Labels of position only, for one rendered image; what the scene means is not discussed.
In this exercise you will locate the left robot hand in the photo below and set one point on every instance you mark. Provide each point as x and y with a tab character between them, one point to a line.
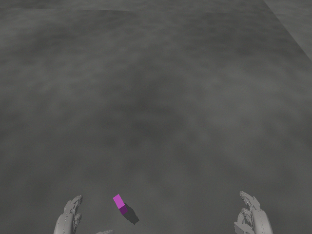
68	222

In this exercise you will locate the carton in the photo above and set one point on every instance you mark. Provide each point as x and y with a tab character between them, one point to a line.
120	204

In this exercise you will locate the right robot hand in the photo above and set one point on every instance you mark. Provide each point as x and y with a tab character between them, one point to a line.
258	220

